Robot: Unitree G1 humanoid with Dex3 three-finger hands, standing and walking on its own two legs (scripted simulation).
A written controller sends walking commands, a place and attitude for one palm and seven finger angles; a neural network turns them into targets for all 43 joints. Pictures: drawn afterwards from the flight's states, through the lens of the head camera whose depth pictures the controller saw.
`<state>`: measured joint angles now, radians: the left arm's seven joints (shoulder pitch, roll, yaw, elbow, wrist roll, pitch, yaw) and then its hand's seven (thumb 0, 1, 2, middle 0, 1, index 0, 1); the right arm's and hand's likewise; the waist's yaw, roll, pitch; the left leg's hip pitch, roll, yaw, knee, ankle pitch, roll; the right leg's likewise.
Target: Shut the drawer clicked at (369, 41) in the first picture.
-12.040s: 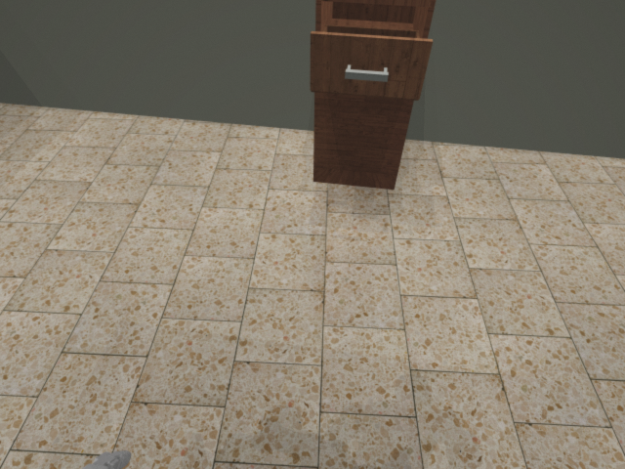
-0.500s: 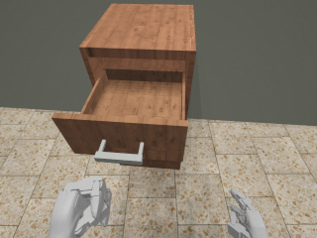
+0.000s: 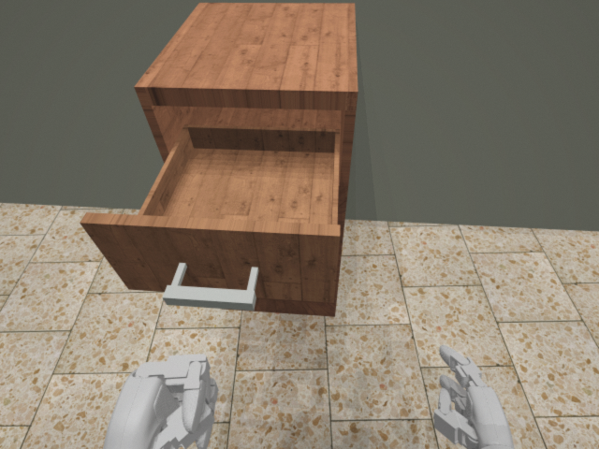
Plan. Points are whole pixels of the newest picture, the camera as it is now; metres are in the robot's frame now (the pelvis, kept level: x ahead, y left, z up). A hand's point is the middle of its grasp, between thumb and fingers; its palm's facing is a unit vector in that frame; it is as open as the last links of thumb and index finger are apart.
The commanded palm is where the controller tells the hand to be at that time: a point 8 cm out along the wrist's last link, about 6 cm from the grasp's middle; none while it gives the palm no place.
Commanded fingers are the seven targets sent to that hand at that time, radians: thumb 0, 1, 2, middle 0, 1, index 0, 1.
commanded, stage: bring the fist close to the handle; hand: left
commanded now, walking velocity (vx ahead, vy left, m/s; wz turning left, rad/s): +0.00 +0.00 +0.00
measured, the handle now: (213, 284) +0.35 +0.15 +0.01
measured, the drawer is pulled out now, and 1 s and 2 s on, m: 0.30 0.30 0.29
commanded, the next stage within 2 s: push the drawer shut in 1.30 s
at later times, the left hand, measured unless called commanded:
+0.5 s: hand (218, 368) +0.21 +0.11 +0.06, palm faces -0.02 -1.00 -0.03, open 3.3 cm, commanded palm +0.18 +0.16 +0.05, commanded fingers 0.00 0.90 0.90 -1.40 -1.60 -1.40 -1.60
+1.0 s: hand (242, 366) +0.24 +0.10 -0.01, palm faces -0.12 -0.99 -0.02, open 3.3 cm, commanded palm +0.22 +0.16 +0.01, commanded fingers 0.00 0.90 0.90 -1.40 -1.60 -1.40 -1.60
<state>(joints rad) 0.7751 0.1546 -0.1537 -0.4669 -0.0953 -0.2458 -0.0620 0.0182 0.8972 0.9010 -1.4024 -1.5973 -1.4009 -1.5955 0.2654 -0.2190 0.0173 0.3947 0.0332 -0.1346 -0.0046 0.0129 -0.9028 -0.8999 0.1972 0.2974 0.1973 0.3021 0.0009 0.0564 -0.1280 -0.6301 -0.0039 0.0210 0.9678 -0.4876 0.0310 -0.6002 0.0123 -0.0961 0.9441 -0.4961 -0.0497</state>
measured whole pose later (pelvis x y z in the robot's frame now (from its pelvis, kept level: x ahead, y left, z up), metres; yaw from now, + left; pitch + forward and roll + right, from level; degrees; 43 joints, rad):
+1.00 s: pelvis -0.01 +0.00 -0.04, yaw -1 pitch +18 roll -1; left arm 0.30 0.13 -0.12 -0.01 -0.07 -0.38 -0.02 0.02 0.90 0.90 -1.40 -1.60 -1.40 -1.60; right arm 0.22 -0.22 0.02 0.46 0.00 -0.08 0.01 0.01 -0.90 -0.90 0.20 0.30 0.20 0.30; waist -0.03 0.03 -0.15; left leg -0.96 0.00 0.02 1.20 -0.55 0.04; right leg -0.93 0.01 -0.10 1.17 -0.56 -0.05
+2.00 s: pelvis -0.02 +0.00 -0.04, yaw +0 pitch +17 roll -2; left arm 0.04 0.16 -0.10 0.19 -0.10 -0.40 0.02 -0.02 0.80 0.95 -1.40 -1.60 -1.40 -1.60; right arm 0.20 -0.25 0.02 0.54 0.01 -0.04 0.00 0.01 -0.90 -0.90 0.20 0.30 0.20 0.30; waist -0.03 0.04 -0.13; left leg -0.96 0.00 0.01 1.17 -0.52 0.03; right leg -0.92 0.00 -0.12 1.14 -0.53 -0.06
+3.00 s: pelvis -0.03 +0.02 -0.04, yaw -2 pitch +21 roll -2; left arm -0.64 0.18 0.12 0.93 -0.05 -0.52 0.07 0.02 0.75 0.93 -1.40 -1.60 -1.40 -1.60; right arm 0.30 -0.25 0.01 0.65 -0.02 0.01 0.02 0.01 -0.90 -0.90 0.20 0.30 0.20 0.30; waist -0.12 0.04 -0.13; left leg -1.02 0.00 0.05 1.14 -0.48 0.06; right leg -0.99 0.01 -0.08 1.11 -0.48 -0.03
